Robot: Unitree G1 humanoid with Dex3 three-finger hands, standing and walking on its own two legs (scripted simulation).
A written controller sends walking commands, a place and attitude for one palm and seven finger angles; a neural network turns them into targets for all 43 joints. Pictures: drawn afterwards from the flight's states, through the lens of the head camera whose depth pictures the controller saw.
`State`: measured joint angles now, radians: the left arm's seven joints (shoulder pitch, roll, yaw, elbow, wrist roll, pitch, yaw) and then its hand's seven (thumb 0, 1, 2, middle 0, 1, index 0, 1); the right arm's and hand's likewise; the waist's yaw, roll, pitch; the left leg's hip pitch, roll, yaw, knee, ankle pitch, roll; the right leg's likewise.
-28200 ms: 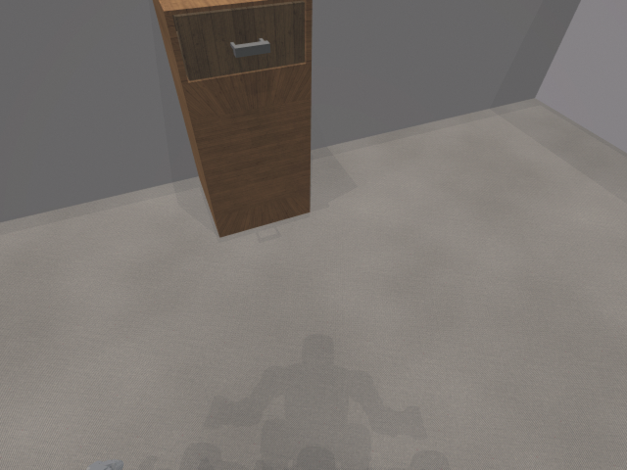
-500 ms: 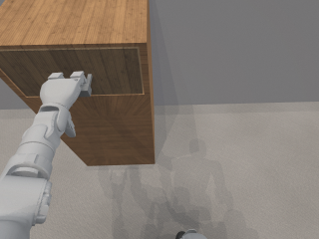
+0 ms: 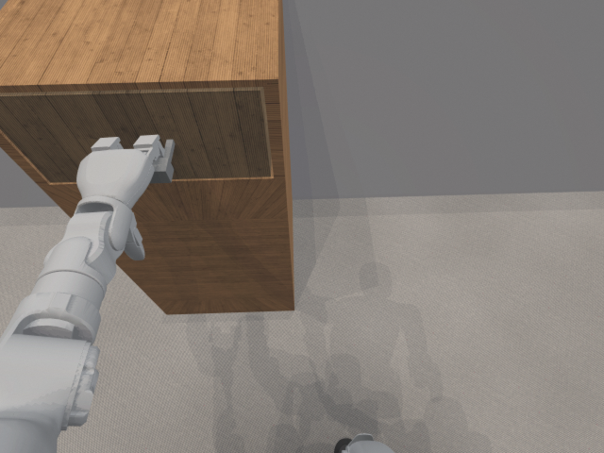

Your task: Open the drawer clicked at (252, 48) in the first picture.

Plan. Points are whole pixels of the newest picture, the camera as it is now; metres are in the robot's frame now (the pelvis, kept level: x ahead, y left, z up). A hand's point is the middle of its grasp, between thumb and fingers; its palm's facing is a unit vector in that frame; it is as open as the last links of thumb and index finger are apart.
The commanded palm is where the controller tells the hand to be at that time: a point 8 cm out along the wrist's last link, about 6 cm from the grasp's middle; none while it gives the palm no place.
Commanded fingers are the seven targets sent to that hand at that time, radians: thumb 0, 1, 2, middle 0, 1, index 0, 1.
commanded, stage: close the thumb around the handle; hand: left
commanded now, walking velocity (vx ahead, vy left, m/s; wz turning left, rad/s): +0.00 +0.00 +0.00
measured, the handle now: (136, 159) +0.52 +0.25 +0.05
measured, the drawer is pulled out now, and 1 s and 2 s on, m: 0.00 0.00 0.05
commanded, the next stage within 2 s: pull the drawer open in 0.76 s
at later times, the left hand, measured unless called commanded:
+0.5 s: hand (134, 197) +0.46 +0.24 +0.04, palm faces -0.06 -0.01 -1.00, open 8.6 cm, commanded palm +0.44 +0.25 +0.09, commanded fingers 0.00 0.79 0.85 -0.39 -1.34 -0.39 -1.34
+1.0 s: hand (135, 198) +0.46 +0.24 +0.03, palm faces -0.05 -0.03 -1.00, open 6.1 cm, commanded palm +0.41 +0.24 +0.09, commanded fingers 0.00 0.90 0.90 -0.40 -1.35 -0.40 -1.35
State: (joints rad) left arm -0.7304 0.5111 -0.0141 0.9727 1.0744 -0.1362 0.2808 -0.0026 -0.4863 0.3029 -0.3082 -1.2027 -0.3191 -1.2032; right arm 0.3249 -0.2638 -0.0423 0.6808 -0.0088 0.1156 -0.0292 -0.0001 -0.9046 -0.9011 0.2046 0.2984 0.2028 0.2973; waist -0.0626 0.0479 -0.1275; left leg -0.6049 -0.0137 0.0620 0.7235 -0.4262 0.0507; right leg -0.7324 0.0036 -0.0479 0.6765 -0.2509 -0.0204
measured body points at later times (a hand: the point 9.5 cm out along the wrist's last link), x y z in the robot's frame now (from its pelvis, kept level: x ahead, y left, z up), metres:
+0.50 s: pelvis +0.00 -0.01 +0.00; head +0.09 -0.02 +0.44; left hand +0.46 +0.24 +0.09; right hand +0.05 -0.28 -0.13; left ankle -0.06 +0.08 -0.71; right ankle +0.03 -0.11 -0.71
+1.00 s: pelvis +0.01 +0.00 +0.00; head +0.10 -0.01 +0.44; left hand +0.45 +0.24 +0.09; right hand +0.05 -0.27 -0.13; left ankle -0.06 +0.08 -0.71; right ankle +0.03 -0.11 -0.71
